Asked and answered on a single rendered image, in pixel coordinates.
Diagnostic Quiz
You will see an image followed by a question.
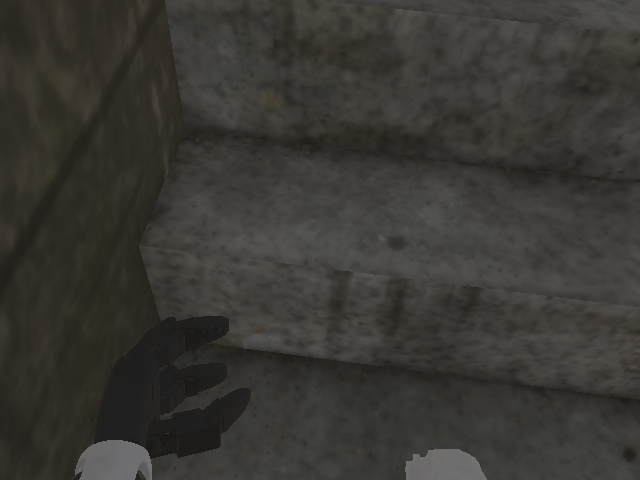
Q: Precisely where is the robot right thigh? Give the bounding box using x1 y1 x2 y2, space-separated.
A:
405 449 487 480

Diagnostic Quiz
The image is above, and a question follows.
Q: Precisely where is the robot left forearm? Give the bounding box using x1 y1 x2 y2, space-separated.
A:
71 440 152 480

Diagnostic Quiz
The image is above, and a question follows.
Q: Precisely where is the robot left hand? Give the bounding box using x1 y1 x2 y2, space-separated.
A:
91 316 251 459

